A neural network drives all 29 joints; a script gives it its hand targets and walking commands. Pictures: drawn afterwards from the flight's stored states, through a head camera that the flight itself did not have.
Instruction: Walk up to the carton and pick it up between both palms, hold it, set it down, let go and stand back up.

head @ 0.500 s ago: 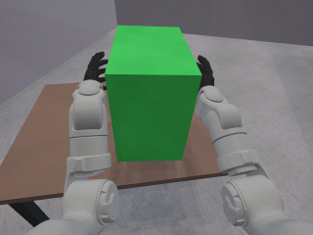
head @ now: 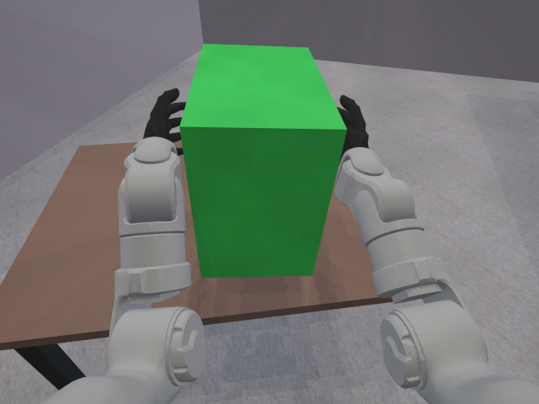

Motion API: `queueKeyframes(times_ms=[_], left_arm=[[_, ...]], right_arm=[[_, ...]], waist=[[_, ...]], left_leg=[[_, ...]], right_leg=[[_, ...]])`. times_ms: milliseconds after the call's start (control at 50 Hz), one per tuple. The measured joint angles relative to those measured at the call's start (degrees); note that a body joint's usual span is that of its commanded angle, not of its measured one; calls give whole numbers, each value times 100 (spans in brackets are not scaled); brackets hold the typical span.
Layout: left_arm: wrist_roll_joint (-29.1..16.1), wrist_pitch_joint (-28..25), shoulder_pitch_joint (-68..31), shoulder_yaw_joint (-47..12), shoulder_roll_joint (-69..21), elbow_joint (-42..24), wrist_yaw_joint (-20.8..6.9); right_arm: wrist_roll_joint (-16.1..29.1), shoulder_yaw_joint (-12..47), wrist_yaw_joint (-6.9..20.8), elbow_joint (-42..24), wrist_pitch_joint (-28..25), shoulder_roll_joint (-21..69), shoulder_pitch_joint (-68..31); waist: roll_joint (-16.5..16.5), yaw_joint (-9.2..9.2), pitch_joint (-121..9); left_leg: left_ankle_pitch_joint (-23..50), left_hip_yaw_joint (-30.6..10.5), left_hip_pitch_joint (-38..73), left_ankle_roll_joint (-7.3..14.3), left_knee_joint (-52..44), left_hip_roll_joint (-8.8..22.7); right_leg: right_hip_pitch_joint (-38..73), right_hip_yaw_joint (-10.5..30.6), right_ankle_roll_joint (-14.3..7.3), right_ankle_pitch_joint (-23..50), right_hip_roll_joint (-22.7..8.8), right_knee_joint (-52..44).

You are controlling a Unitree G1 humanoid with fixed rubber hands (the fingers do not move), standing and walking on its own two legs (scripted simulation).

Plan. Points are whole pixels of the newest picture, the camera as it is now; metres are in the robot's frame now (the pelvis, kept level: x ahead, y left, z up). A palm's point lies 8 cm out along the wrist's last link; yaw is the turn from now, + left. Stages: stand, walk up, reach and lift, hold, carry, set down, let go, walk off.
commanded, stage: hold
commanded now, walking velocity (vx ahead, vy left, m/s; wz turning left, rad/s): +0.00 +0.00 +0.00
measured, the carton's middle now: (257, 158) +0.41 +0.01 +0.20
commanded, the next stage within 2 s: set down in 0.34 s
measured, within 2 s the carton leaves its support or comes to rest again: neither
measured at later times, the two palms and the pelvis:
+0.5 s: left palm (162, 144) +0.37 +0.13 +0.25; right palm (351, 149) +0.37 -0.13 +0.23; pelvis +0.00 +0.00 +0.00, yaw +0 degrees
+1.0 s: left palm (170, 178) +0.40 +0.14 +0.17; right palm (333, 182) +0.40 -0.12 +0.16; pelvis +0.02 +0.00 +0.00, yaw +2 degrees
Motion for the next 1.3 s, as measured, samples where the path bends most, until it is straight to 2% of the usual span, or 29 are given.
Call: queueKeyframes(times_ms=[440, 540, 680, 740, 820, 920, 1080, 1180, 1300], left_arm=[[12, -82, 3, 7, -42, 47, 44], [48, -454, -106, 74, -33, 224, 44], [310, -1319, -266, 277, -104, 784, -55], [403, -1517, -168, 276, -127, 929, -128], [351, -1675, 174, 135, -166, 878, -116], [103, -1806, 637, -208, -185, 646, 111], [-264, -1964, 692, -669, -166, 583, 571], [-118, -1952, 369, -525, -223, 966, 553], [108, -1932, 188, -191, -344, 1361, 449]], right_arm=[[-29, -43, 60, 65, -53, -20, -36], [-340, -277, 212, 239, -441, 104, -122], [-1150, -859, 551, 795, -1463, 400, -125], [-1396, -986, 604, 973, -1862, 508, 39], [-1460, -935, 619, 1028, -2300, 568, 375], [-1262, -646, 625, 935, -2649, 469, 745], [-1003, -438, 630, 762, -2938, 192, 920], [-1106, -586, 679, 975, -2809, 116, 697], [-1295, -883, 825, 1385, -2714, 157, 469]], waist=[[43, -12, -24], [-25, 23, 6], [-164, 95, 77], [-201, 113, 139], [-211, 114, 285], [-192, 87, 471], [-157, 32, 392], [-141, 15, 286], [-125, 78, 245]], left_leg=[[-49, -2, -50, -6, 46, 26], [-10, -24, -117, -18, 18, 31], [60, -96, 17, -20, -170, -3], [61, -136, 124, -19, -239, -14], [-1, -189, 209, -24, -208, -13], [-112, -235, 124, -23, -37, -2], [-187, -220, -232, 8, 160, 1], [-159, -123, -179, 53, 70, -21], [-99, -19, -47, 80, -85, -43]], right_leg=[[-9, 3, 8, 2, 30, -47], [-65, -18, -9, 37, 37, -83], [51, -87, -12, 20, 8, -167], [171, -124, -9, 1, 1, -230], [323, -176, 4, -26, 7, -301], [353, -222, 29, -35, 22, -344], [76, -208, 66, 8, 27, -337], [58, -113, 97, 30, 3, -345], [97, -12, 112, 53, -20, -368]])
